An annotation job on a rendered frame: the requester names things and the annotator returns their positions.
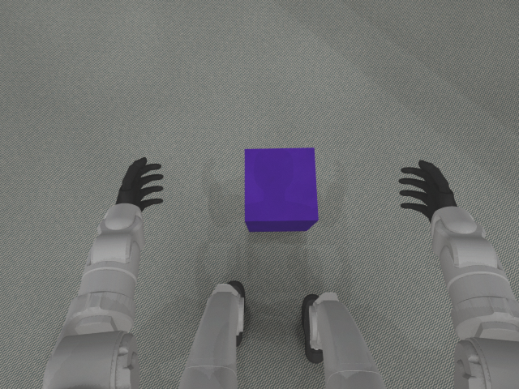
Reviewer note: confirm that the robot left upper arm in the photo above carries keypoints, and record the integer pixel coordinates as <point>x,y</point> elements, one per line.
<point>104,360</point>

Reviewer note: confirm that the robot right upper arm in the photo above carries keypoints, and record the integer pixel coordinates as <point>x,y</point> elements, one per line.
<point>482,363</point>

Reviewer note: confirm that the robot right forearm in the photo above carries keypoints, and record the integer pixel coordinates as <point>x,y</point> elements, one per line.
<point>483,302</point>

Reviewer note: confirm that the robot right foot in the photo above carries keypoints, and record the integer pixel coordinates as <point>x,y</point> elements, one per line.
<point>314,355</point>

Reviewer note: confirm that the robot left forearm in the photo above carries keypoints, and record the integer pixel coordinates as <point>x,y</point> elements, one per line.
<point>105,300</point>

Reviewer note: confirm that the robot left foot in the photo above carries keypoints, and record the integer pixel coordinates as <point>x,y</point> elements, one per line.
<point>238,286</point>

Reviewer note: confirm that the robot foot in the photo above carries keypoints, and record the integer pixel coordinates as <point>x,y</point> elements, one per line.
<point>238,286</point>
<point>314,355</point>

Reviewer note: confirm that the left robot hand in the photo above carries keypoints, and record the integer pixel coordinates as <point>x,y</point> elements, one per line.
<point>130,190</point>

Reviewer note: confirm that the carton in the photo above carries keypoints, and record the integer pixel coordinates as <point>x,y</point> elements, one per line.
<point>280,189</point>

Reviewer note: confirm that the right robot hand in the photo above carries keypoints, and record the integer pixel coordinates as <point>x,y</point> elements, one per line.
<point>438,193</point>

